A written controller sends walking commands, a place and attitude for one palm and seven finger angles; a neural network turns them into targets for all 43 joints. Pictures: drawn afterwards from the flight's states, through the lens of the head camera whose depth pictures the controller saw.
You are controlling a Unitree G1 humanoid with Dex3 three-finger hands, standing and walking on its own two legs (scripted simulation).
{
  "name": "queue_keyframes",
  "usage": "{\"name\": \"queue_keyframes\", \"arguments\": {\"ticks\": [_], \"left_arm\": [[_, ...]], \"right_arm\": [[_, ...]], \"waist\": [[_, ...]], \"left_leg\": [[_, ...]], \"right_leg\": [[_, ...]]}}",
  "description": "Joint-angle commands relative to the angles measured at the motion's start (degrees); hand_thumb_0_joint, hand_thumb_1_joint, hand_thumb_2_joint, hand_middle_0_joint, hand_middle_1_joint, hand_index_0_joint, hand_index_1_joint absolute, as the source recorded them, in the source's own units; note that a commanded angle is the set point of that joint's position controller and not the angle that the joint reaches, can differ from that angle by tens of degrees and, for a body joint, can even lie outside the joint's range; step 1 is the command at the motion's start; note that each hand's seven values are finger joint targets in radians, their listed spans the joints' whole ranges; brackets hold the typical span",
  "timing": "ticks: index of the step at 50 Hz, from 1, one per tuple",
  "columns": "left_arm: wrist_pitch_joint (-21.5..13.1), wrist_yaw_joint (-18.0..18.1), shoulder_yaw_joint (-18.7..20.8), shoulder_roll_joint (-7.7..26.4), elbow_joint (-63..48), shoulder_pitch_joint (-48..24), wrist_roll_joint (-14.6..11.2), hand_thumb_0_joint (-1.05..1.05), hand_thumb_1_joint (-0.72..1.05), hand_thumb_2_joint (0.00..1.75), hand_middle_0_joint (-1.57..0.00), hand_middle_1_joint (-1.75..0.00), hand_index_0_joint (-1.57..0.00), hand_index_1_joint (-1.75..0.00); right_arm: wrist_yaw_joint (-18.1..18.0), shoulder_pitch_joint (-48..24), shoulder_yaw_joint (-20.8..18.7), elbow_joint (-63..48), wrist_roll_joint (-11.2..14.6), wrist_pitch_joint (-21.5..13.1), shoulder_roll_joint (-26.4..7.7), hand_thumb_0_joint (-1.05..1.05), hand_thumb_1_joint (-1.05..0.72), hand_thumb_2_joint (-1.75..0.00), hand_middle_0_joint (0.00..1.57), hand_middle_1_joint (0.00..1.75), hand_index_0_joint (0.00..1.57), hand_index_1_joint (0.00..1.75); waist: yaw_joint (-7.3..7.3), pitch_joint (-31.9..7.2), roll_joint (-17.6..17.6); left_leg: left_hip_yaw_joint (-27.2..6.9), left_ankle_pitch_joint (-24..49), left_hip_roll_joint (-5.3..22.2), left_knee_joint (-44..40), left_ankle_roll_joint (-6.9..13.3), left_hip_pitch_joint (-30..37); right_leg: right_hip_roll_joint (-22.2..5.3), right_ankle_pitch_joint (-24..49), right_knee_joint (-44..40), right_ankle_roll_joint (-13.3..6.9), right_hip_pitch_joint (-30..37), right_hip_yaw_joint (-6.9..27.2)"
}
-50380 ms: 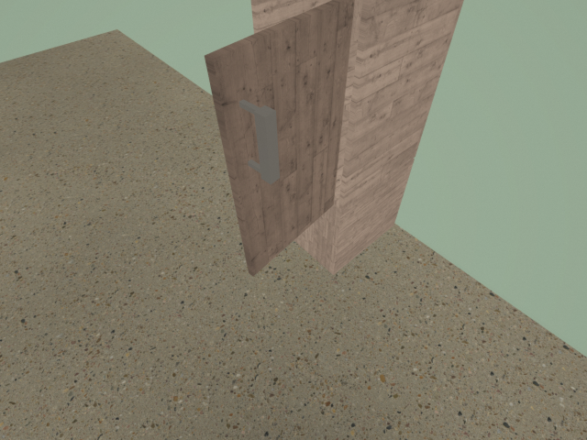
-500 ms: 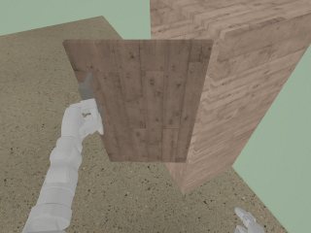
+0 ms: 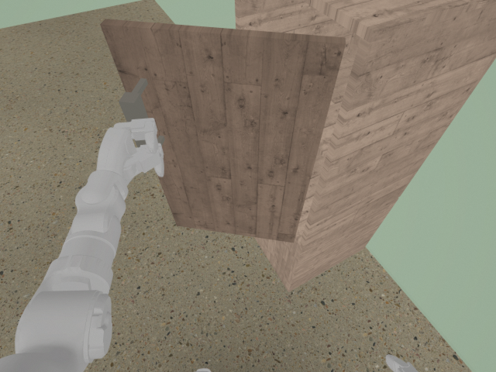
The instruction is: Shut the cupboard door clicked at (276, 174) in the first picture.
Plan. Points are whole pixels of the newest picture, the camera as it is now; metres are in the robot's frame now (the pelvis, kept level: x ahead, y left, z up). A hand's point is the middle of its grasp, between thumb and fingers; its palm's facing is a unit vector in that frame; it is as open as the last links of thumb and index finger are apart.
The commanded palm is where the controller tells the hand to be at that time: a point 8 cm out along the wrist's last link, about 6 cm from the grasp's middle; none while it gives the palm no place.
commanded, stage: push the door shut along its arc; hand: left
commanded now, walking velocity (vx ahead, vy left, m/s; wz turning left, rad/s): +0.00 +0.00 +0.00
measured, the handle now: (147, 123) +0.51 +0.19 +0.11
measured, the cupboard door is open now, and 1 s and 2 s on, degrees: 52 36 25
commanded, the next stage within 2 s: pull the fist back off the door in 1.36 s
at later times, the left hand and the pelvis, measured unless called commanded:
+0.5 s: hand (178, 131) +0.49 +0.13 +0.11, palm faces -0.23 -0.97 -0.02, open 3.1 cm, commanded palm +0.49 +0.17 +0.11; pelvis +0.00 +0.01 -0.01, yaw -1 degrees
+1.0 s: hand (206, 109) +0.54 +0.08 +0.12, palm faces -0.34 -0.94 -0.01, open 2.9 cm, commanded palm +0.55 +0.13 +0.11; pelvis +0.01 +0.00 -0.02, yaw -2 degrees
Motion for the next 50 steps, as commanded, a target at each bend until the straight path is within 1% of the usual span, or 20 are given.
{"name": "queue_keyframes", "arguments": {"ticks": [1,4,6,7,12,13,16,18,19,24,27,28,31,35,38,41,42,46,48,50], "left_arm": [[-4.9,-2.1,1.7,9.8,-8.6,-32.3,-1.2,0.00,0.90,0.90,-1.30,-1.50,-1.30,-1.50],[-5.4,-3.0,0.3,8.6,-7.8,-36.3,-0.7,0.00,0.90,0.90,-1.30,-1.50,-1.30,-1.50],[-5.5,-3.1,1.8,10.9,-5.0,-36.8,-0.2,0.00,0.90,0.90,-1.30,-1.50,-1.30,-1.50],[-5.6,-3.4,0.2,9.6,-5.6,-39.0,-0.2,0.00,0.90,0.90,-1.30,-1.50,-1.30,-1.50],[-6.3,-4.8,2.0,11.8,-4.2,-40.3,0.1,0.00,0.90,0.90,-1.30,-1.50,-1.30,-1.50],[-6.4,-5.1,0.6,10.1,-4.3,-41.5,0.1,0.00,0.90,0.90,-1.30,-1.50,-1.30,-1.50],[-6.3,-5.5,2.1,12.0,-1.4,-42.3,-0.1,0.00,0.90,0.90,-1.30,-1.50,-1.30,-1.50],[-6.3,-5.8,-0.2,9.9,-1.9,-45.4,0.3,0.00,0.90,0.90,-1.30,-1.50,-1.30,-1.50],[-6.4,-5.7,1.3,11.5,-1.6,-45.4,0.5,0.00,0.90,0.90,-1.30,-1.50,-1.30,-1.50],[-5.8,-6.3,0.9,11.5,1.4,-47.5,0.7,0.00,0.90,0.90,-1.30,-1.50,-1.30,-1.50],[-5.5,-6.2,3.5,14.8,3.0,-49.8,0.9,0.00,0.90,0.90,-1.30,-1.50,-1.30,-1.50],[-5.6,-6.3,2.1,13.1,2.8,-50.6,1.2,0.00,0.90,0.90,-1.30,-1.50,-1.30,-1.50],[-5.4,-6.6,3.1,14.2,4.8,-50.7,1.3,0.00,0.90,0.90,-1.30,-1.50,-1.30,-1.50],[-4.2,-6.9,5.8,18.2,8.7,-52.4,2.2,0.00,0.90,0.90,-1.30,-1.50,-1.30,-1.50],[-4.3,-7.2,7.4,21.4,8.8,-53.3,3.2,0.00,0.90,0.90,-1.30,-1.50,-1.30,-1.50],[-4.4,-7.9,5.5,19.0,9.4,-54.4,3.3,0.00,0.90,0.90,-1.30,-1.50,-1.30,-1.50],[-4.6,-8.0,7.7,21.8,8.4,-55.3,3.6,0.00,0.90,0.90,-1.30,-1.50,-1.30,-1.50],[-3.6,-9.1,3.4,16.9,9.0,-58.6,3.0,0.00,0.90,0.90,-1.30,-1.50,-1.30,-1.50],[-2.9,-9.4,4.1,18.5,9.5,-60.0,3.4,0.00,0.90,0.90,-1.30,-1.50,-1.30,-1.50],[-2.4,-10.0,2.6,16.6,9.4,-61.3,3.2,0.00,0.90,0.90,-1.30,-1.50,-1.30,-1.50]], "right_arm": [[-0.7,3.3,-3.5,-5.2,-0.3,-2.1,-9.1,0.00,-0.90,-0.90,0.20,0.30,0.20,0.30],[-0.5,3.9,-3.6,-4.8,-0.3,-2.2,-9.1,0.00,-0.90,-0.90,0.20,0.30,0.20,0.30],[-0.6,5.5,-3.9,-4.0,-0.5,-1.9,-9.7,0.00,-0.90,-0.90,0.20,0.30,0.20,0.30],[-0.5,5.4,-3.8,-4.1,-0.4,-2.1,-9.6,0.00,-0.90,-0.90,0.20,0.30,0.20,0.30],[-0.2,7.3,-4.1,-3.7,-0.8,-1.9,-10.1,0.00,-0.90,-0.90,0.20,0.30,0.20,0.30],[-0.1,7.4,-4.1,-3.6,-0.8,-2.0,-9.9,0.00,-0.90,-0.90,0.20,0.30,0.20,0.30],[-0.2,8.8,-4.3,-2.9,-0.9,-1.7,-10.5,0.00,-0.90,-0.90,0.20,0.30,0.20,0.30],[-0.1,8.9,-4.3,-2.7,-0.9,-1.8,-10.3,0.00,-0.90,-0.90,0.20,0.30,0.20,0.30],[0.0,9.3,-4.5,-2.5,-1.1,-1.8,-10.6,0.00,-0.90,-0.90,0.20,0.30,0.20,0.30],[0.3,10.2,-4.3,-2.2,-1.3,-1.6,-10.8,0.00,-0.90,-0.90,0.20,0.30,0.20,0.30],[0.1,11.2,-4.2,-1.9,-1.5,-1.4,-11.4,0.00,-0.90,-0.90,0.20,0.30,0.20,0.30],[0.2,11.2,-4.2,-2.0,-1.6,-1.4,-11.0,0.00,-0.90,-0.90,0.20,0.30,0.20,0.30],[0.3,12.2,-4.2,-2.0,-1.8,-1.1,-11.2,0.00,-0.90,-0.90,0.20,0.30,0.20,0.30],[0.3,12.9,-4.1,-2.1,-1.9,-0.5,-11.6,0.00,-0.90,-0.90,0.20,0.30,0.20,0.30],[0.2,13.6,-4.0,-2.7,-2.2,0.1,-11.8,0.00,-0.90,-0.90,0.20,0.30,0.20,0.30],[0.1,14.7,-4.1,-3.0,-2.2,0.7,-11.4,0.00,-0.90,-0.90,0.20,0.30,0.20,0.30],[0.1,15.0,-4.4,-2.7,-2.5,0.8,-11.9,0.00,-0.90,-0.90,0.20,0.30,0.20,0.30],[-0.2,15.9,-4.5,-1.8,-2.4,1.4,-11.6,0.00,-0.90,-0.90,0.20,0.30,0.20,0.30],[-0.2,16.1,-4.7,-1.0,-2.6,1.5,-12.0,0.00,-0.90,-0.90,0.20,0.30,0.20,0.30],[-0.2,16.1,-4.7,-0.6,-2.8,1.3,-11.9,0.00,-0.90,-0.90,0.20,0.30,0.20,0.30]], "waist": [[-3.82,-18.7,-3.6],[-4.49,-19.3,1.2],[-5.03,-19.6,-1.5],[-5.74,-20.0,0.3],[-5.28,-23.8,3.0],[-5.97,-24.0,2.5],[-6.44,-22.0,0.2],[-7.43,-22.6,2.4],[-6.94,-23.2,3.5],[-7.95,-23.6,3.1],[-8.29,-24.1,2.2],[-8.55,-25.0,3.0],[-8.73,-25.8,2.0],[-9.25,-24.6,0.9],[-9.07,-27.0,1.8],[-9.83,-28.3,2.7],[-9.69,-29.5,2.7],[-11.71,-28.7,2.5],[-11.77,-29.0,3.0],[-12.06,-29.7,3.9]], "left_leg": [[-4.4,5.4,-1.4,-3.3,1.2,12.8],[-4.7,5.0,-1.4,-3.1,0.9,13.7],[-5.0,5.3,-1.1,-2.6,1.1,13.1],[-5.0,4.9,-1.2,-2.5,1.0,13.1],[-5.7,7.9,-0.9,-1.6,0.7,14.9],[-5.8,8.3,-0.9,-1.3,0.7,15.4],[-5.8,7.7,-0.6,-1.1,0.9,13.4],[-6.0,7.7,-0.6,-0.8,0.7,14.1],[-6.4,8.2,-0.4,-0.6,0.5,14.9],[-6.7,9.0,-0.3,0.4,0.6,14.5],[-6.9,9.4,-0.3,0.8,0.8,13.1],[-6.9,10.2,-0.3,1.1,0.7,13.7],[-6.6,11.8,-0.5,2.2,1.0,13.0],[-6.1,9.5,-0.6,2.8,1.2,8.4],[-6.0,11.7,-0.7,3.8,1.2,7.8],[-5.7,13.9,-0.7,5.0,1.4,8.5],[-6.1,14.8,-0.5,5.3,1.3,9.0],[-5.9,15.3,-0.6,6.0,1.7,9.7],[-6.3,14.8,-0.5,6.2,1.6,9.7],[-6.2,14.7,-0.7,6.5,1.7,10.2]], "right_leg": [[1.4,11.3,-6.1,1.2,-0.8,5.0],[1.5,10.6,-5.3,0.9,-3.5,4.8],[1.7,10.1,-5.1,0.9,-4.0,4.6],[1.6,9.9,-5.0,1.1,-5.0,4.8],[1.9,11.3,-3.6,0.7,-5.8,4.4],[2.0,11.6,-3.5,0.8,-6.5,4.3],[2.2,10.7,-3.6,0.8,-7.3,4.1],[2.2,10.6,-3.2,0.9,-9.2,4.1],[2.2,10.4,-3.0,0.7,-9.7,4.0],[2.4,10.6,-2.4,0.7,-11.3,3.9],[2.4,11.0,-1.8,0.7,-11.3,4.1],[2.3,11.5,-1.6,0.7,-11.7,4.0],[2.5,13.0,-1.0,0.7,-11.3,4.1],[2.4,13.0,-0.9,1.1,-10.7,4.9],[2.3,15.4,0.1,1.1,-9.7,5.2],[2.5,16.9,0.8,1.1,-10.6,4.9],[2.6,17.9,0.9,1.2,-10.7,5.2],[2.9,17.7,0.7,1.3,-12.7,4.6],[2.9,17.3,0.5,1.3,-13.6,4.9],[2.9,17.1,0.3,1.3,-14.1,4.8]]}}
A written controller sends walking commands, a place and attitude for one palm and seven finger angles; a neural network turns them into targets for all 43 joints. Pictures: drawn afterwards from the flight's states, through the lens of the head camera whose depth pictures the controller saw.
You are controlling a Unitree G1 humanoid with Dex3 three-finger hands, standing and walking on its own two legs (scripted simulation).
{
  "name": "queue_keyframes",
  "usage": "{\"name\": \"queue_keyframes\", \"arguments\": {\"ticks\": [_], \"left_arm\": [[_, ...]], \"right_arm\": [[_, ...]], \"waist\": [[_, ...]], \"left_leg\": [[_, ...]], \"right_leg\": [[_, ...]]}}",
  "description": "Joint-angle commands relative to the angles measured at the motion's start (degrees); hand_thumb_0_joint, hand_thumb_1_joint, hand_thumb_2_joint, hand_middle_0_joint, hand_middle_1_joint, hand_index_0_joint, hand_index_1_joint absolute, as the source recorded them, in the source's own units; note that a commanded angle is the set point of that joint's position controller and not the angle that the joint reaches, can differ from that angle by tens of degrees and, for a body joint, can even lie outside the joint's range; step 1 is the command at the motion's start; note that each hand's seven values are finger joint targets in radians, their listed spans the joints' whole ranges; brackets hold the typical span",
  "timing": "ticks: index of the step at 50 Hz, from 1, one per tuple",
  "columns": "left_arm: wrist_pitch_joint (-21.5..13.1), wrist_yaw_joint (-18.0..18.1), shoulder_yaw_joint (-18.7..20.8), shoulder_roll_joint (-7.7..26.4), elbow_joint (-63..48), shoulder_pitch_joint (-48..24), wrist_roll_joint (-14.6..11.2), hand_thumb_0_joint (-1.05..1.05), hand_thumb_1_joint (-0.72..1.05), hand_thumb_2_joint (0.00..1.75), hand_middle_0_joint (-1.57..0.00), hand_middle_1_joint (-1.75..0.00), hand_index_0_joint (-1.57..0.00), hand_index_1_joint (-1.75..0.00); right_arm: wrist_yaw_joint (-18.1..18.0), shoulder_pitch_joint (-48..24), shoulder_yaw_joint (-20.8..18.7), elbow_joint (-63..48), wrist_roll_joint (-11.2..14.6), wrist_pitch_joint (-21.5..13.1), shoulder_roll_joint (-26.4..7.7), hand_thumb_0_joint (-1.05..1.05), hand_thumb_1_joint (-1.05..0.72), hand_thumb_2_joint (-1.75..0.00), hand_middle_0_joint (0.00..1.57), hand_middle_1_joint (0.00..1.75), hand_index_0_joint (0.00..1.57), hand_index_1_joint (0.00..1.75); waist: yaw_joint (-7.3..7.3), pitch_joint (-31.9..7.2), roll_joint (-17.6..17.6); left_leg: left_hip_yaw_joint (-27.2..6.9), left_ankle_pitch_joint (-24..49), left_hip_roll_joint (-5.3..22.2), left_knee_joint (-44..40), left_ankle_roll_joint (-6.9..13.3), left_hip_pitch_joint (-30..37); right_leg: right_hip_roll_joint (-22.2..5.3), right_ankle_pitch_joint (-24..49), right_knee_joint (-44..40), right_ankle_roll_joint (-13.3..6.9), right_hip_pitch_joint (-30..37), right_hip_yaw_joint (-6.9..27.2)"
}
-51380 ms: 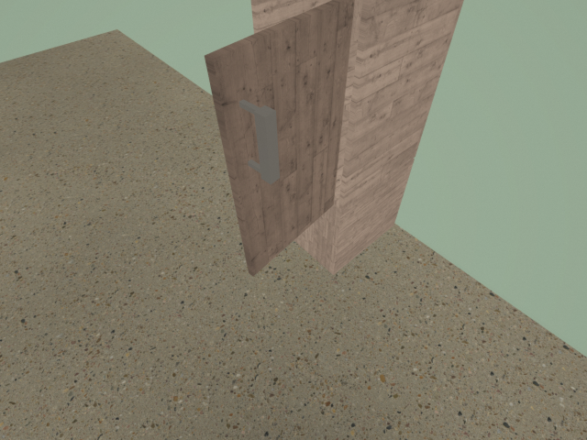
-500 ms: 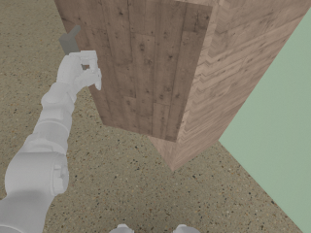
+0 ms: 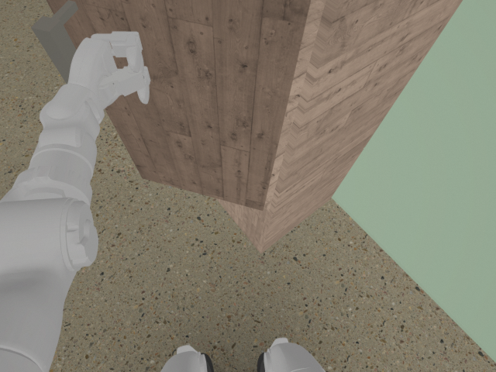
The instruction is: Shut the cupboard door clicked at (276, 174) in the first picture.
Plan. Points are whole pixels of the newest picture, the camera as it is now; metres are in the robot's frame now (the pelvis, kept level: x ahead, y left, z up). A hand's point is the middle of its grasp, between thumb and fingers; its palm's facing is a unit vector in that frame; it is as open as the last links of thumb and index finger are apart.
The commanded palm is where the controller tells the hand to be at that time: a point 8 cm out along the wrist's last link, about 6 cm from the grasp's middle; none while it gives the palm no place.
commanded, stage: push the door shut along its arc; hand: left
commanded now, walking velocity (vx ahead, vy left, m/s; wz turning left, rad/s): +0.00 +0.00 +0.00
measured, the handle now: (81, 60) +0.58 +0.18 +0.13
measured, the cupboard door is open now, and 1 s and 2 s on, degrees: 36 25 25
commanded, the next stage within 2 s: pull the fist back off the door in 0.36 s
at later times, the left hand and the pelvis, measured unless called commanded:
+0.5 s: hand (155, 64) +0.55 +0.07 +0.14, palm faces -0.36 -0.93 +0.03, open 3.3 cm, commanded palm +0.57 +0.10 +0.13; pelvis -0.01 +0.00 -0.01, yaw +1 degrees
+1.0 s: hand (171, 68) +0.54 +0.05 +0.14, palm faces +0.07 -1.00 -0.02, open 3.1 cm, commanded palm +0.49 +0.10 +0.13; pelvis +0.02 -0.01 +0.01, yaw -2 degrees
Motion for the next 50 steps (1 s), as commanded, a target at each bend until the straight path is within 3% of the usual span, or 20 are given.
{"name": "queue_keyframes", "arguments": {"ticks": [1,2,5,12,16,19,23,24,25,26,29,30,32,34,40,42,43,44,45,50], "left_arm": [[-2.2,-0.9,-0.6,8.0,-11.9,-34.9,-1.6,0.00,0.90,0.90,-1.30,-1.50,-1.30,-1.50],[-2.4,-0.9,1.2,11.0,-12.6,-36.7,-1.3,0.00,0.90,0.90,-1.30,-1.50,-1.30,-1.50],[-1.8,-2.1,-0.9,8.5,-11.8,-36.2,-1.5,0.00,0.90,0.90,-1.30,-1.50,-1.30,-1.50],[-1.3,-2.9,-1.9,7.5,-9.5,-41.0,-1.8,0.00,0.90,0.90,-1.30,-1.50,-1.30,-1.50],[-1.1,-3.0,-4.0,4.4,-9.9,-43.4,-2.0,0.00,0.90,0.90,-1.30,-1.50,-1.30,-1.50],[-0.9,-3.2,-3.8,5.8,-9.5,-45.2,-1.6,0.00,0.90,0.90,-1.30,-1.50,-1.30,-1.50],[-0.2,-2.8,-5.4,3.2,-8.4,-46.1,-1.1,0.00,0.90,0.90,-1.30,-1.50,-1.30,-1.50],[1.4,9.3,6.6,5.8,-9.3,-49.4,-4.4,0.00,0.90,0.90,-1.30,-1.50,-1.30,-1.50],[2.1,15.7,5.2,3.5,-8.8,-47.1,-2.3,0.00,0.90,0.90,-1.30,-1.50,-1.30,-1.50],[1.8,21.2,6.5,2.3,-9.0,-46.4,-1.2,0.00,0.90,0.90,-1.30,-1.50,-1.30,-1.50],[-2.6,35.2,7.2,1.1,-13.8,-44.9,6.5,0.00,0.90,0.90,-1.30,-1.50,-1.30,-1.50],[-4.3,37.4,5.9,1.0,-13.9,-42.5,9.8,0.00,0.90,0.90,-1.30,-1.50,-1.30,-1.50],[-6.1,37.4,3.2,0.1,-12.4,-38.2,13.3,0.00,0.90,0.90,-1.30,-1.50,-1.30,-1.50],[-5.9,35.1,2.3,0.4,-12.0,-36.9,13.2,0.00,0.90,0.90,-1.30,-1.50,-1.30,-1.50],[-5.9,31.2,7.0,1.9,-15.2,-30.2,6.3,0.00,0.90,0.90,-1.30,-1.50,-1.30,-1.50],[-8.2,31.6,7.4,1.7,-17.5,-27.3,6.3,0.00,0.90,0.90,-1.30,-1.50,-1.30,-1.50],[-8.9,31.5,5.1,-1.1,-17.7,-25.0,6.7,0.00,0.90,0.90,-1.30,-1.50,-1.30,-1.50],[-9.2,31.6,5.6,-1.1,-16.8,-22.5,6.8,0.00,0.90,0.90,-1.30,-1.50,-1.30,-1.50],[-8.9,31.6,5.9,-0.8,-15.0,-18.9,7.2,0.00,0.90,0.90,-1.30,-1.50,-1.30,-1.50],[-7.9,30.3,2.5,-6.6,-19.8,-13.1,5.2,0.00,0.90,0.90,-1.30,-1.50,-1.30,-1.50]], "right_arm": [[-1.4,9.5,-4.0,-1.9,-0.3,-1.2,-10.6,0.00,-0.90,-0.90,0.20,0.30,0.20,0.30],[-1.4,9.8,-4.1,-1.4,-0.4,-1.3,-11.1,0.00,-0.90,-0.90,0.20,0.30,0.20,0.30],[-1.3,9.0,-4.0,-1.4,-0.5,-1.6,-10.7,0.00,-0.90,-0.90,0.20,0.30,0.20,0.30],[-1.8,9.3,-3.8,0.2,-0.8,-2.5,-11.3,0.00,-0.90,-0.90,0.20,0.30,0.20,0.30],[-2.0,9.5,-3.7,1.2,-0.9,-3.0,-11.1,0.00,-0.90,-0.90,0.20,0.30,0.20,0.30],[-2.0,9.6,-3.7,1.7,-0.9,-3.5,-11.6,0.00,-0.90,-0.90,0.20,0.30,0.20,0.30],[-1.9,9.2,-3.8,2.5,-1.1,-3.8,-11.4,0.00,-0.90,-0.90,0.20,0.30,0.20,0.30],[-0.8,12.1,-3.1,0.9,-1.1,-3.9,-8.7,0.00,-0.90,-0.90,0.20,0.30,0.20,0.30],[0.6,13.0,-3.2,0.4,-1.7,-4.2,-8.6,0.00,-0.90,-0.90,0.20,0.30,0.20,0.30],[1.5,14.1,-3.6,0.4,-2.6,-4.3,-8.5,0.00,-0.90,-0.90,0.20,0.30,0.20,0.30],[5.2,15.8,-4.1,-0.4,-5.6,-4.0,-7.6,0.00,-0.90,-0.90,0.20,0.30,0.20,0.30],[6.3,16.2,-4.4,-0.6,-6.3,-3.6,-7.4,0.00,-0.90,-0.90,0.20,0.30,0.20,0.30],[7.2,16.4,-4.9,-1.2,-6.1,-2.3,-7.7,0.00,-0.90,-0.90,0.20,0.30,0.20,0.30],[7.2,15.7,-5.1,-2.1,-5.3,-0.9,-8.0,0.00,-0.90,-0.90,0.20,0.30,0.20,0.30],[5.5,13.7,-4.8,-3.8,-3.5,0.5,-7.3,0.00,-0.90,-0.90,0.20,0.30,0.20,0.30],[5.3,13.4,-4.9,-3.9,-3.4,0.2,-6.9,0.00,-0.90,-0.90,0.20,0.30,0.20,0.30],[5.5,12.9,-4.9,-4.0,-3.4,0.1,-6.4,0.00,-0.90,-0.90,0.20,0.30,0.20,0.30],[5.7,12.9,-5.0,-3.9,-3.3,0.1,-6.5,0.00,-0.90,-0.90,0.20,0.30,0.20,0.30],[5.6,12.7,-5.2,-3.9,-3.3,0.4,-6.6,0.00,-0.90,-0.90,0.20,0.30,0.20,0.30],[5.4,9.7,-5.7,-5.1,-2.2,0.9,-5.9,0.00,-0.90,-0.90,0.20,0.30,0.20,0.30]], "waist": [[-4.32,-27.5,2.5],[-4.24,-28.5,2.7],[-4.07,-28.7,4.0],[-5.86,-27.8,4.4],[-7.15,-28.2,4.4],[-7.27,-28.7,5.4],[-7.43,-29.5,6.9],[-5.80,-30.4,8.4],[-5.48,-32.2,7.9],[-6.15,-33.0,4.4],[-4.29,-36.0,7.0],[-3.71,-36.9,7.5],[-3.49,-35.4,5.9],[-3.02,-35.0,5.8],[0.27,-31.7,-0.4],[0.96,-30.9,-0.3],[1.18,-29.6,-0.2],[1.39,-27.7,-2.1],[1.87,-25.9,-4.1],[3.40,-24.8,-3.9]], "left_leg": [[-6.4,19.2,-2.2,-1.2,1.7,25.8],[-6.8,19.0,-2.1,-1.1,1.6,25.6],[-6.6,18.7,-2.3,-0.8,1.6,25.8],[-7.2,17.9,-2.1,0.2,1.8,25.6],[-7.4,18.1,-1.8,0.8,2.1,26.7],[-7.6,17.2,-1.7,1.5,1.9,25.8],[-7.9,18.5,-1.7,2.4,1.8,27.2],[-8.7,16.1,-0.7,1.9,0.7,22.7],[-8.9,16.0,-0.8,1.1,0.3,22.5],[-9.3,17.3,-0.7,1.2,0.5,22.6],[-8.5,22.1,-1.2,2.7,-0.1,22.6],[-8.0,23.4,-1.4,2.9,-0.1,22.7],[-7.4,24.0,-1.5,2.1,-0.2,22.9],[-6.2,21.0,-1.9,0.3,0.0,22.8],[-3.7,17.5,-2.7,-4.5,0.5,20.2],[-3.3,19.0,-2.7,-4.9,0.6,21.5],[-2.9,18.9,-2.8,-5.2,0.6,21.4],[-2.6,18.6,-2.8,-5.4,0.8,20.6],[-2.3,17.5,-2.9,-6.0,0.8,19.1],[-0.8,18.4,-3.4,-7.2,1.0,22.0]], "right_leg": [[2.1,20.3,-6.4,1.1,1.7,3.7],[2.1,20.3,-6.3,1.2,1.7,4.1],[2.1,20.0,-6.4,1.0,1.5,3.9],[2.3,17.6,-5.6,1.2,-2.6,3.5],[2.3,16.5,-5.0,1.0,-4.5,2.6],[2.3,15.7,-4.5,1.1,-5.8,3.0],[2.5,15.1,-3.7,0.8,-8.4,2.4],[2.0,13.5,-5.0,1.2,-6.3,3.2],[2.2,13.4,-4.2,1.6,-5.1,3.0],[2.3,14.4,-3.9,1.9,-4.5,2.3],[2.2,17.3,-2.0,2.0,-4.4,1.9],[2.3,18.5,-1.5,1.7,-3.6,2.0],[2.4,20.0,-1.8,1.4,-2.0,2.1],[2.6,20.6,-3.6,1.2,1.7,2.8],[3.0,24.5,-7.6,1.5,12.7,3.9],[3.0,26.3,-7.7,1.5,13.4,4.0],[3.0,26.7,-7.8,1.5,13.7,3.8],[2.9,27.0,-8.2,1.6,14.0,3.9],[2.8,27.0,-8.5,1.7,15.2,3.9],[2.5,30.2,-9.7,1.8,17.6,4.3]]}}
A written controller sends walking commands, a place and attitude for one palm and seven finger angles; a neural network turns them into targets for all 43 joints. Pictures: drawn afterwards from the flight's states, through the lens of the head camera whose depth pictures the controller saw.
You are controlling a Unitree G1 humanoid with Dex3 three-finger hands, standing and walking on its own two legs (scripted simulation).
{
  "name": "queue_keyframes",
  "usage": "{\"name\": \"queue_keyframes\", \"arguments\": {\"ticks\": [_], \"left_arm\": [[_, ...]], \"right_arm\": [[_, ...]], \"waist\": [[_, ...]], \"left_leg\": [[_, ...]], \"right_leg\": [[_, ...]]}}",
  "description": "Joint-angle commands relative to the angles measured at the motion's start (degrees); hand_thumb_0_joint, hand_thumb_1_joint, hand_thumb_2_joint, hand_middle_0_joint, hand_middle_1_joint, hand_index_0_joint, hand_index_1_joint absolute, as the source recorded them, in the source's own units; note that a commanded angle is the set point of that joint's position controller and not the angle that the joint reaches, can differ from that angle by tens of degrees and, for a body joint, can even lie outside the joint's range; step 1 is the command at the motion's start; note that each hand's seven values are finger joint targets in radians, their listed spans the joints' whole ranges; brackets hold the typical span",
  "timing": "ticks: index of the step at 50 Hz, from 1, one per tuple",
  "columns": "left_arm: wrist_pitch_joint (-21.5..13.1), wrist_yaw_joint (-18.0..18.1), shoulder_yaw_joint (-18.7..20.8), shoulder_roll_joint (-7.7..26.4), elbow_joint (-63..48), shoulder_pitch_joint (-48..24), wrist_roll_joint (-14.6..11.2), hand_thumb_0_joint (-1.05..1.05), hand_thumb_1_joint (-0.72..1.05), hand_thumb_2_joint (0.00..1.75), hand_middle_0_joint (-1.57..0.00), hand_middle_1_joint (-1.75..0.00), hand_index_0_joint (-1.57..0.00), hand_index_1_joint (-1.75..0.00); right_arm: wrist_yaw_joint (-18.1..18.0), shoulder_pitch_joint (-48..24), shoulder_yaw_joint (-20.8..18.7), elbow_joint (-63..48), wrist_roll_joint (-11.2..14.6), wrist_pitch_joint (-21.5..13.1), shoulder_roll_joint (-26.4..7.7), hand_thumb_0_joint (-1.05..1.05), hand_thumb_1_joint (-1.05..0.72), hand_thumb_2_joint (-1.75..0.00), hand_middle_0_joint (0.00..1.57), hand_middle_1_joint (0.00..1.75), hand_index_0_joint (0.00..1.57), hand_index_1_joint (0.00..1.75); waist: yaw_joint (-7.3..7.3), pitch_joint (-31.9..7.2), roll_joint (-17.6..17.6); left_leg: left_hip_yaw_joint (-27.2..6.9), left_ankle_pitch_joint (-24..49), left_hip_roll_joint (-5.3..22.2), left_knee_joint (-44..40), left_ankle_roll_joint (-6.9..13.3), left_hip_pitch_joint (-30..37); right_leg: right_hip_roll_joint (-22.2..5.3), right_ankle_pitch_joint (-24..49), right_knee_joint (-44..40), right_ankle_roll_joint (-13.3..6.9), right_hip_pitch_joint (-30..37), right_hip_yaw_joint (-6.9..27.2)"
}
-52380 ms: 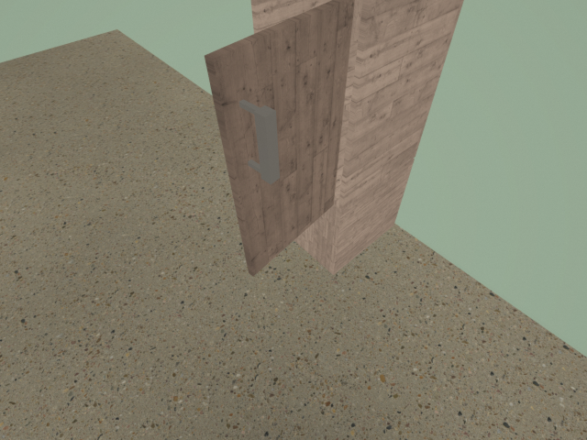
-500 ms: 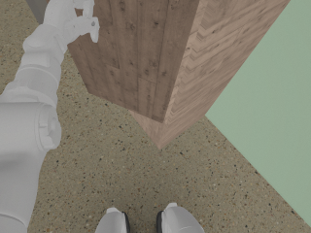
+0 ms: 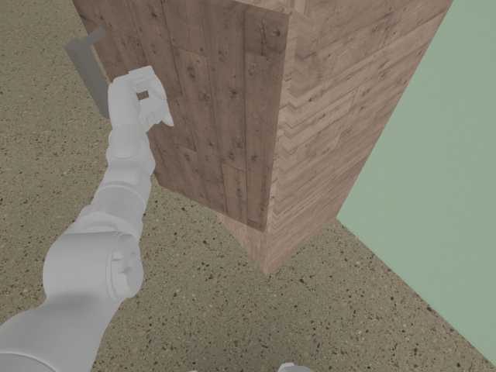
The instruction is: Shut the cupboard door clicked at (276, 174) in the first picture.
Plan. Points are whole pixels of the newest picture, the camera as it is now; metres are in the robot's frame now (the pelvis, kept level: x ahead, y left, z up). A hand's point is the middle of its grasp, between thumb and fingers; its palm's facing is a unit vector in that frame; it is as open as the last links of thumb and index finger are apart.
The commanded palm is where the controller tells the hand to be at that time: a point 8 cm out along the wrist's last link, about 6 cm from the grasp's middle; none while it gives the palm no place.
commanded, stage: pull the fist back off the door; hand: left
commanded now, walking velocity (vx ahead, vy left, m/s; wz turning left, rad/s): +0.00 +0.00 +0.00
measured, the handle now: (105, 75) +0.62 +0.19 +0.12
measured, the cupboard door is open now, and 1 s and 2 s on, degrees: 25 25 25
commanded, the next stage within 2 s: draw the hand back to the body in 0.34 s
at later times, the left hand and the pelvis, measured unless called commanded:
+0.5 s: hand (165, 130) +0.46 +0.07 +0.13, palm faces +0.09 -1.00 -0.01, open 3.1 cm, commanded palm +0.42 +0.14 +0.13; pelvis -0.01 -0.01 +0.01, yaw +2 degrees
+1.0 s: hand (75, 205) +0.32 +0.16 +0.16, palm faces +0.10 -0.99 -0.03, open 3.1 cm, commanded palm +0.28 +0.21 +0.16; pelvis -0.01 +0.01 +0.02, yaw +1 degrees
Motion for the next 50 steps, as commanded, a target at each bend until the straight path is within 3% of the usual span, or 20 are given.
{"name": "queue_keyframes", "arguments": {"ticks": [1,11,14,16,18,22,23,26,28,29,31,34,37,39,41,42,46,48,49,50], "left_arm": [[-2.9,-0.8,-1.4,7.6,-15.3,-20.5,-2.1,0.00,0.90,0.90,-1.30,-1.50,-1.30,-1.50],[-3.9,-0.7,-9.8,-0.3,-26.6,-18.2,-3.2,0.00,0.90,0.90,-1.30,-1.50,-1.30,-1.50],[-2.6,-0.4,-9.9,-0.5,-27.0,-17.5,-3.7,0.00,0.90,0.90,-1.30,-1.50,-1.30,-1.50],[-1.7,0.0,-8.9,0.6,-25.3,-18.4,-3.9,0.00,0.90,0.90,-1.30,-1.50,-1.30,-1.50],[-1.4,0.3,-7.4,2.4,-23.4,-18.6,-3.7,0.00,0.90,0.90,-1.30,-1.50,-1.30,-1.50],[-1.9,0.2,-7.4,2.7,-19.9,-20.8,-3.6,0.00,0.90,0.90,-1.30,-1.50,-1.30,-1.50],[-1.9,0.0,-6.6,3.5,-18.4,-20.3,-3.7,0.00,0.90,0.90,-1.30,-1.50,-1.30,-1.50],[-2.8,-1.7,-2.0,7.7,-21.9,-9.9,-4.0,0.00,0.90,0.90,-1.30,-1.50,-1.30,-1.50],[-2.5,-3.5,-4.7,4.6,-27.1,-4.6,-4.4,0.00,0.90,0.90,-1.30,-1.50,-1.30,-1.50],[-2.1,-4.1,-4.2,5.3,-29.7,-2.1,-4.6,0.00,0.90,0.90,-1.30,-1.50,-1.30,-1.50],[0.0,-5.3,-5.7,3.0,-34.3,4.7,-6.1,0.00,0.90,0.90,-1.30,-1.50,-1.30,-1.50],[2.9,-6.5,-6.0,3.5,-44.8,7.1,-8.3,0.00,0.90,0.90,-1.30,-1.50,-1.30,-1.50],[4.5,-6.8,-6.7,4.5,-54.4,8.2,-8.5,0.00,0.90,0.90,-1.30,-1.50,-1.30,-1.50],[5.5,-7.4,-9.0,2.8,-58.7,10.0,-8.7,0.00,0.90,0.90,-1.30,-1.50,-1.30,-1.50],[7.0,-8.1,-8.2,4.3,-61.0,14.9,-9.2,0.00,0.90,0.90,-1.30,-1.50,-1.30,-1.50],[7.7,-8.6,-8.2,4.2,-62.1,16.1,-9.6,0.00,0.90,0.90,-1.30,-1.50,-1.30,-1.50],[12.6,-10.7,-8.3,3.6,-63.1,25.1,-11.3,0.00,0.90,0.90,-1.22,-1.41,-1.22,-1.41],[15.1,-11.7,-8.4,3.5,-65.4,26.7,-11.7,0.00,0.90,0.90,-1.16,-1.35,-1.16,-1.35],[12.6,-8.5,-11.0,7.6,-71.2,29.1,-6.2,0.00,0.90,0.90,-1.13,-1.32,-1.13,-1.32],[12.5,-7.0,-10.3,6.7,-70.1,34.0,-6.0,0.00,0.90,0.90,-1.11,-1.29,-1.11,-1.29]], "right_arm": [[-1.2,5.0,-3.9,-4.6,0.9,-0.9,-8.9,0.00,-0.90,-0.90,0.20,0.30,0.20,0.30],[-2.6,-1.4,-4.0,-4.8,2.3,-1.5,-7.5,0.00,-0.90,-0.90,0.20,0.30,0.20,0.30],[-2.8,-3.5,-3.5,-5.0,2.7,-1.6,-7.5,0.00,-0.90,-0.90,0.20,0.30,0.20,0.30],[-3.2,-3.7,-3.4,-4.6,2.7,-1.4,-7.5,0.00,-0.90,-0.90,0.20,0.30,0.20,0.30],[-3.5,-5.1,-2.9,-4.9,2.7,-1.3,-7.3,0.00,-0.90,-0.90,0.20,0.30,0.20,0.30],[-3.6,-5.4,-2.4,-4.7,2.7,-1.6,-7.3,0.00,-0.90,-0.90,0.20,0.30,0.20,0.30],[-3.7,-5.4,-2.4,-4.6,2.5,-1.5,-7.3,0.00,-0.90,-0.90,0.20,0.30,0.20,0.30],[-3.6,-5.6,-2.5,-6.8,2.5,-1.3,-7.5,0.00,-0.90,-0.90,0.20,0.30,0.20,0.30],[-3.4,-6.9,-2.4,-8.5,3.0,-1.3,-7.0,0.00,-0.90,-0.90,0.20,0.30,0.20,0.30],[-3.4,-7.1,-2.5,-9.1,3.3,-1.3,-7.1,0.00,-0.90,-0.90,0.20,0.30,0.20,0.30],[-3.3,-8.0,-2.8,-10.4,3.9,-1.1,-7.2,0.00,-0.90,-0.90,0.20,0.30,0.20,0.30],[-4.1,-10.9,-2.6,-11.5,4.8,-1.3,-7.2,0.00,-0.90,-0.90,0.20,0.30,0.20,0.30],[-5.2,-13.5,-2.3,-11.6,5.1,-1.9,-6.7,0.00,-0.90,-0.90,0.20,0.30,0.20,0.30],[-5.7,-15.1,-1.9,-11.6,5.2,-2.5,-6.2,0.00,-0.90,-0.90,0.20,0.30,0.20,0.30],[-6.4,-16.4,-1.7,-11.7,5.3,-2.8,-6.5,0.00,-0.90,-0.90,0.20,0.30,0.20,0.30],[-6.5,-17.9,-1.4,-12.0,5.6,-3.2,-6.2,0.00,-0.90,-0.90,0.20,0.30,0.20,0.30],[-7.2,-21.0,-0.6,-12.9,6.2,-3.5,-6.4,0.00,-0.90,-0.90,0.20,0.30,0.20,0.30],[-7.5,-23.1,0.1,-13.6,6.4,-3.6,-6.1,0.00,-0.90,-0.90,0.20,0.30,0.20,0.30],[-7.9,-23.2,0.4,-14.1,5.5,-3.0,-5.1,0.00,-0.90,-0.90,0.20,0.30,0.20,0.30],[-8.0,-23.5,0.5,-14.0,5.0,-2.5,-5.2,0.00,-0.90,-0.90,0.20,0.30,0.20,0.30]], "waist": [[1.71,-21.7,-5.3],[2.17,-22.1,-3.4],[2.32,-20.7,-4.4],[2.12,-18.2,-7.5],[2.70,-17.4,-6.7],[1.83,-16.6,-8.0],[2.08,-16.1,-8.1],[6.49,-22.6,-6.5],[7.35,-23.4,-5.4],[8.05,-23.6,-5.9],[8.33,-21.5,-8.7],[8.41,-17.9,-10.3],[8.72,-16.0,-5.3],[8.59,-14.5,-3.8],[9.35,-13.2,-4.4],[9.68,-12.4,-2.7],[10.45,-7.1,-6.5],[10.74,-5.4,-5.6],[10.05,-1.7,-5.4],[10.27,-0.6,-6.1]], "left_leg": [[-2.2,18.5,-4.3,-2.4,2.1,16.0],[-2.8,19.9,-4.3,-3.0,2.1,23.0],[-2.7,18.4,-4.4,-3.7,2.1,22.2],[-2.7,16.8,-4.4,-4.1,2.2,20.8],[-2.6,14.2,-4.7,-4.5,2.1,19.1],[-3.1,12.3,-4.7,-4.5,2.1,18.0],[-3.0,11.4,-4.7,-4.5,2.1,17.1],[-2.5,16.2,-4.9,-5.2,2.0,18.2],[-1.8,19.4,-4.7,-5.6,2.0,19.9],[-1.7,20.0,-4.7,-5.8,2.0,20.2],[-1.3,20.4,-4.5,-6.9,2.3,20.9],[-1.0,17.2,-4.3,-9.0,2.5,22.0],[-1.1,16.6,-4.2,-10.4,2.9,25.7],[-1.4,16.5,-4.1,-11.3,2.8,27.7],[-1.7,15.7,-3.9,-12.3,2.7,28.6],[-1.6,14.9,-4.1,-12.8,2.7,29.1],[-2.4,12.4,-3.8,-14.9,2.5,29.5],[-2.6,11.5,-3.9,-15.7,2.4,29.9],[-2.7,11.3,-3.8,-18.3,2.3,31.4],[-3.0,10.6,-3.6,-19.1,2.3,31.7]], "right_leg": [[1.1,30.1,-5.8,2.7,13.2,2.4],[0.5,31.0,-5.8,2.7,12.8,2.3],[0.1,30.6,-6.5,2.9,13.3,2.6],[0.0,29.7,-7.2,3.2,13.6,2.7],[-0.5,27.8,-7.6,3.3,14.1,3.6],[-0.7,25.4,-7.8,3.3,12.8,3.7],[-0.8,24.6,-8.0,3.3,13.0,4.0],[-0.8,30.4,-6.3,2.8,19.7,3.8],[-0.7,34.7,-6.0,2.6,21.3,3.3],[-0.7,35.4,-6.2,2.6,22.3,3.1],[-0.6,37.1,-7.5,3.3,23.8,2.9],[-0.9,34.3,-10.5,4.0,24.5,3.3],[-0.7,30.0,-12.2,3.5,23.7,3.4],[-0.6,27.7,-13.0,3.1,23.1,3.0],[-0.6,25.2,-14.0,2.8,24.0,2.8],[-0.9,24.1,-14.6,2.9,23.4,3.1],[-0.8,18.8,-16.7,2.7,22.9,2.2],[-0.9,17.3,-17.3,2.5,22.7,2.0],[-2.2,15.7,-20.6,2.9,21.8,3.6],[-2.1,13.9,-21.3,2.8,22.7,3.2]]}}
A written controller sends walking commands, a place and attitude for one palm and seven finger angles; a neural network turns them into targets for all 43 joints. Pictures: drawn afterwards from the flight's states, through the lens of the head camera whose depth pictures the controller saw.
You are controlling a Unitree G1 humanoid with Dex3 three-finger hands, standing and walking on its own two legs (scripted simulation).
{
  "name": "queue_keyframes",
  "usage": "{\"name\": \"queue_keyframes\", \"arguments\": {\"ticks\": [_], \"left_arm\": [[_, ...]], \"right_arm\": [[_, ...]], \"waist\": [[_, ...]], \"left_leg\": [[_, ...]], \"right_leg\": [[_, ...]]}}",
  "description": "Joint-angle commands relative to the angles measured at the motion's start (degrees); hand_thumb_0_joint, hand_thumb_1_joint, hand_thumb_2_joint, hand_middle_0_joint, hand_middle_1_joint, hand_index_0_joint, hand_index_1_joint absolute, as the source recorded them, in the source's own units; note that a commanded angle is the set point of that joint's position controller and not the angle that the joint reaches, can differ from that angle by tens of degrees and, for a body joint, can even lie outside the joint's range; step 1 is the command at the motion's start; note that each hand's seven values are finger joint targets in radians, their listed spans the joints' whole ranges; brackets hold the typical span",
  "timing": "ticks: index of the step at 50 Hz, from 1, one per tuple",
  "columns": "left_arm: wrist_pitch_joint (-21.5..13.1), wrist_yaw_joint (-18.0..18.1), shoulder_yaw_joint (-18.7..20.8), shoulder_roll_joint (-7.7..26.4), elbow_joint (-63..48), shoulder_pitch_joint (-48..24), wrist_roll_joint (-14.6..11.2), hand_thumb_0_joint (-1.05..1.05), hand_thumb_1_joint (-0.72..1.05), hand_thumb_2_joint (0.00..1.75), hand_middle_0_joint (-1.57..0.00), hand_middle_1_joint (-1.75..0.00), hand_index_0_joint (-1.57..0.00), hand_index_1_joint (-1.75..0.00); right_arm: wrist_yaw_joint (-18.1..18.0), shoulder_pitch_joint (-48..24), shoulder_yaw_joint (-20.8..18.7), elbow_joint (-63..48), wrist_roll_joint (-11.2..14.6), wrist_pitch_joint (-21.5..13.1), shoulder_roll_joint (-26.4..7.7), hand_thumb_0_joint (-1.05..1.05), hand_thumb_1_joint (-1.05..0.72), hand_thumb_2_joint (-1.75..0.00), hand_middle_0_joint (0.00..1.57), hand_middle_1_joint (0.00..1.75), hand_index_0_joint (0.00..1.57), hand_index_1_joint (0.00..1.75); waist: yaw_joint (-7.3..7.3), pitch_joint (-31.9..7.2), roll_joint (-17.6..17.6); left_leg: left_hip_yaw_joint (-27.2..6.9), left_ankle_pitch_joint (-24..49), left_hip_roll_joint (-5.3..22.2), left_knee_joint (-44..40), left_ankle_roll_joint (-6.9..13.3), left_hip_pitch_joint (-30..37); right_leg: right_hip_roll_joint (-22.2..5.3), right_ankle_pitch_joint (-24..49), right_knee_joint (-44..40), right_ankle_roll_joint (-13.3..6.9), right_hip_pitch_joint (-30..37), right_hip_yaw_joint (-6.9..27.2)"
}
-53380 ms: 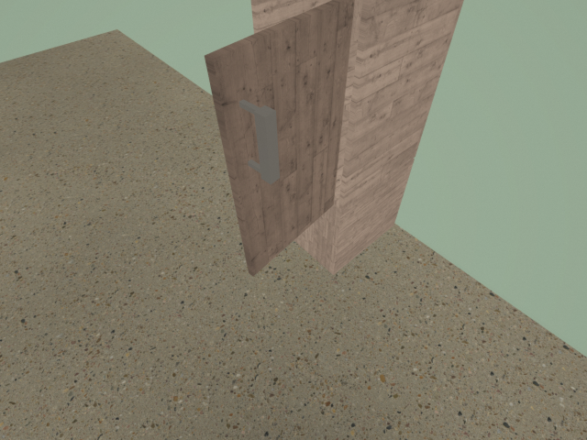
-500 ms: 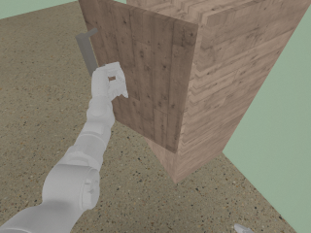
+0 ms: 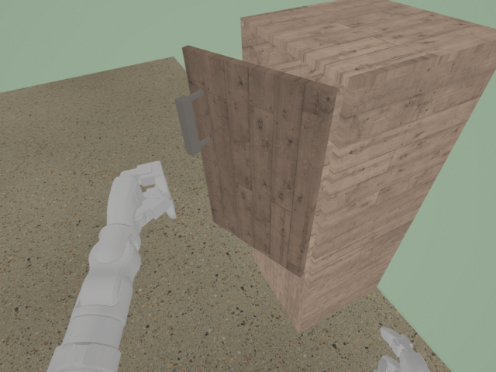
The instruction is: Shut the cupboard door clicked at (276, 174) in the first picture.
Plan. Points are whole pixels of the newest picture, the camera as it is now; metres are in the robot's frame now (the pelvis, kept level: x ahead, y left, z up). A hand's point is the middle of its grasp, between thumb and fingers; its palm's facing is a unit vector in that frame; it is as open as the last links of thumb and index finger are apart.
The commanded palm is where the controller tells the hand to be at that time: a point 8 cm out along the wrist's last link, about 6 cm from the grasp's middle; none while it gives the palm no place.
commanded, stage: draw the hand back to the body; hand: left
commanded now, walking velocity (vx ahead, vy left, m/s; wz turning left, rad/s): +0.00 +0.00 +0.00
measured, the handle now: (195, 123) +0.63 +0.17 +0.09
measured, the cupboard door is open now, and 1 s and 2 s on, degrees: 25 25 25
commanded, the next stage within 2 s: step back with the hand held close in 1.04 s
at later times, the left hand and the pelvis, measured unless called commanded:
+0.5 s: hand (68, 252) +0.23 +0.25 +0.15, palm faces +0.37 -0.87 -0.32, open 4.8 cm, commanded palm +0.18 +0.30 +0.17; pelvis +0.01 +0.02 +0.01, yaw +1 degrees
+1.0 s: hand (28, 272) +0.20 +0.28 +0.16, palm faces +0.49 -0.79 -0.37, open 7.4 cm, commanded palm +0.15 +0.32 +0.18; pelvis +0.01 +0.01 +0.01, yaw +1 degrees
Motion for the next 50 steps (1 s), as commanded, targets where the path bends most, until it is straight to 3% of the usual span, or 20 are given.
{"name": "queue_keyframes", "arguments": {"ticks": [1,3,7,8,12,13,14,18,19,20,24,26,33,35,38,40,44,46,48,50], "left_arm": [[-3.5,3.7,0.8,10.9,-19.1,-8.2,4.1,0.00,0.90,0.90,-1.08,-1.26,-1.08,-1.26],[-3.6,4.6,-0.1,10.1,-22.8,-7.3,4.6,0.00,0.90,0.90,-1.02,-1.20,-1.02,-1.20],[-3.6,5.9,2.1,12.8,-29.3,-5.4,5.7,0.00,0.90,0.90,-0.92,-1.08,-0.92,-1.08],[-3.4,6.2,1.8,12.1,-30.4,-4.4,5.5,0.00,0.90,0.90,-0.89,-1.05,-0.89,-1.05],[-3.5,6.8,3.7,13.5,-35.2,2.0,6.0,0.00,0.90,0.90,-0.78,-0.93,-0.78,-0.93],[-3.4,6.9,3.5,12.7,-36.0,4.1,5.9,0.00,0.90,0.90,-0.75,-0.90,-0.75,-0.90],[-3.3,7.1,4.9,13.8,-36.3,5.8,6.0,0.00,0.90,0.90,-0.72,-0.87,-0.72,-0.87],[-3.2,7.2,7.7,14.7,-38.7,14.1,5.6,0.00,0.90,0.90,-0.61,-0.75,-0.61,-0.75],[-3.2,7.3,9.4,15.8,-38.7,15.7,5.7,0.00,0.90,0.90,-0.58,-0.72,-0.58,-0.72],[-3.2,7.3,9.2,15.1,-39.8,17.2,5.6,0.00,0.90,0.90,-0.56,-0.69,-0.56,-0.69],[-4.1,7.8,14.0,18.4,-43.8,22.6,5.8,0.00,0.90,0.90,-0.45,-0.57,-0.45,-0.57],[-4.3,8.0,15.7,19.1,-45.1,27.2,5.6,0.00,0.90,0.90,-0.39,-0.51,-0.39,-0.51],[-5.4,8.8,21.2,21.1,-48.8,36.4,5.3,0.00,0.90,0.90,-0.20,-0.30,-0.20,-0.30],[-5.3,8.8,18.2,18.6,-48.1,34.0,5.8,0.00,0.90,0.90,-0.20,-0.30,-0.20,-0.30],[-5.1,9.1,17.2,18.4,-47.1,31.1,6.1,0.00,0.90,0.90,-0.20,-0.30,-0.20,-0.30],[-5.2,9.3,17.4,18.7,-46.6,30.7,6.2,0.00,0.90,0.90,-0.20,-0.30,-0.20,-0.30],[-5.4,9.3,19.1,20.2,-47.8,31.6,6.2,0.00,0.90,0.90,-0.20,-0.30,-0.20,-0.30],[-5.3,9.2,19.4,20.5,-48.3,32.7,6.1,0.00,0.90,0.90,-0.20,-0.30,-0.20,-0.30],[-5.3,9.2,19.4,20.1,-48.7,33.1,6.0,0.00,0.90,0.90,-0.20,-0.30,-0.20,-0.30],[-4.9,9.0,19.7,20.0,-48.1,33.9,5.8,0.00,0.90,0.90,-0.20,-0.30,-0.20,-0.30]], "right_arm": [[-1.1,-7.3,-0.9,-9.8,-1.1,-1.6,-4.6,0.00,-0.90,-0.90,0.20,0.30,0.20,0.30],[-1.2,-7.9,-0.3,-10.2,-1.4,-0.8,-4.0,0.00,-0.90,-0.90,0.20,0.30,0.20,0.30],[-1.4,-8.9,0.1,-10.8,-2.0,-0.4,-3.9,0.00,-0.90,-0.90,0.20,0.30,0.20,0.30],[-1.5,-9.0,0.0,-10.7,-2.2,-0.3,-3.7,0.00,-0.90,-0.90,0.20,0.30,0.20,0.30],[-1.4,-9.6,0.3,-11.1,-2.6,-0.6,-3.8,0.00,-0.90,-0.90,0.20,0.30,0.20,0.30],[-1.4,-9.8,0.1,-11.1,-2.7,-0.6,-3.5,0.00,-0.90,-0.90,0.20,0.30,0.20,0.30],[-1.3,-9.8,0.2,-11.1,-2.9,-0.7,-3.8,0.00,-0.90,-0.90,0.20,0.30,0.20,0.30],[-1.2,-10.1,-0.2,-11.4,-3.0,-0.5,-3.7,0.00,-0.90,-0.90,0.20,0.30,0.20,0.30],[-1.2,-10.3,-0.2,-11.2,-3.0,-0.4,-3.7,0.00,-0.90,-0.90,0.20,0.30,0.20,0.30],[-1.2,-10.3,-0.4,-11.3,-3.0,-0.4,-3.6,0.00,-0.90,-0.90,0.20,0.30,0.20,0.30],[-1.1,-10.0,-0.8,-11.2,-3.1,-1.3,-3.8,0.00,-0.90,-0.90,0.20,0.30,0.20,0.30],[-1.0,-9.8,-1.2,-11.2,-3.1,-2.0,-3.8,0.00,-0.90,-0.90,0.20,0.30,0.20,0.30],[-1.1,-8.7,-2.1,-10.9,-2.9,-3.8,-3.8,0.00,-0.90,-0.90,0.20,0.30,0.20,0.30],[-1.1,-8.4,-2.1,-10.2,-3.0,-4.4,-4.0,0.00,-0.90,-0.90,0.20,0.30,0.20,0.30],[-1.5,-8.1,-2.4,-9.8,-3.0,-5.0,-4.6,0.00,-0.90,-0.90,0.20,0.30,0.20,0.30],[-1.6,-8.2,-2.4,-9.8,-3.1,-5.2,-4.5,0.00,-0.90,-0.90,0.20,0.30,0.20,0.30],[-1.7,-8.7,-2.1,-9.8,-3.2,-5.3,-4.2,0.00,-0.90,-0.90,0.20,0.30,0.20,0.30],[-1.5,-8.6,-1.9,-9.6,-3.3,-5.3,-4.0,0.00,-0.90,-0.90,0.20,0.30,0.20,0.30],[-1.3,-8.8,-1.7,-9.8,-3.4,-5.2,-3.6,0.00,-0.90,-0.90,0.20,0.30,0.20,0.30],[-1.3,-8.8,-1.7,-10.0,-3.4,-4.9,-3.5,0.00,-0.90,-0.90,0.20,0.30,0.20,0.30]], "waist": [[0.41,-3.5,-4.4],[0.04,-2.8,-2.9],[0.30,-4.0,0.4],[0.09,-3.7,1.5],[0.95,-4.3,2.3],[0.84,-3.3,2.4],[1.23,-3.4,0.2],[1.79,-2.1,-0.5],[2.12,-1.4,-2.3],[1.94,-0.9,-1.2],[2.83,-2.5,0.2],[3.12,-1.3,1.5],[3.34,0.6,1.2],[2.48,2.1,1.2],[2.22,2.3,0.4],[2.47,2.1,-0.9],[3.29,0.2,-0.3],[3.35,0.7,2.7],[3.38,1.2,3.4],[3.39,1.1,1.9]], "left_leg": [[-2.6,5.9,-1.3,-7.7,1.9,9.3],[-2.9,6.6,-1.2,-9.3,1.7,10.8],[-3.3,7.4,-1.1,-11.2,1.5,14.3],[-3.5,7.7,-0.9,-11.3,1.3,14.6],[-4.2,8.7,-0.9,-12.3,1.0,15.9],[-4.3,9.0,-0.7,-12.2,0.8,15.4],[-4.5,9.2,-0.9,-12.4,0.9,15.3],[-4.5,10.0,-0.7,-12.2,0.8,13.9],[-4.2,10.0,-0.7,-12.0,0.9,13.6],[-4.4,10.2,-0.6,-12.0,0.8,13.4],[-4.4,11.6,-0.7,-11.3,0.7,13.3],[-4.3,12.3,-0.6,-10.9,0.6,12.5],[-3.9,12.5,-0.4,-10.2,0.7,11.4],[-3.6,12.0,-0.4,-10.2,0.8,11.7],[-3.8,10.9,-0.4,-10.6,1.1,12.5],[-4.0,10.1,-0.6,-10.8,1.2,12.5],[-3.7,11.8,-1.0,-10.3,1.4,12.8],[-3.8,11.9,-0.9,-10.4,1.0,12.2],[-3.7,13.1,-0.8,-10.2,0.8,12.0],[-3.4,13.9,-0.7,-10.0,0.8,12.2]], "right_leg": [[-0.8,9.1,-11.3,2.0,0.0,3.5],[-0.7,9.6,-11.9,1.7,1.9,3.0],[-0.2,9.5,-13.6,1.3,3.7,2.7],[-0.3,9.7,-13.4,1.1,4.6,2.6],[0.0,10.1,-14.0,0.9,5.9,2.1],[-0.1,10.4,-13.7,0.8,6.3,2.0],[0.2,10.7,-13.9,0.9,6.2,1.7],[-0.2,11.3,-13.7,0.9,7.5,1.8],[-0.1,11.2,-14.1,1.1,6.8,1.6],[-0.2,11.1,-13.7,1.0,7.0,1.6],[-0.3,12.1,-13.1,1.1,7.6,1.5],[-0.5,12.6,-13.1,1.0,7.7,1.6],[-0.7,12.4,-12.9,1.2,6.6,1.4],[-0.7,12.0,-13.0,1.4,4.9,1.3],[-0.8,10.4,-13.4,1.5,4.2,1.4],[-0.8,9.6,-13.4,1.5,4.4,1.3],[-0.9,11.7,-13.4,1.4,6.0,1.8],[-1.1,11.8,-13.5,1.2,6.9,1.9],[-1.0,13.1,-13.3,1.1,6.8,1.8],[-0.9,14.2,-13.2,1.3,6.8,1.7]]}}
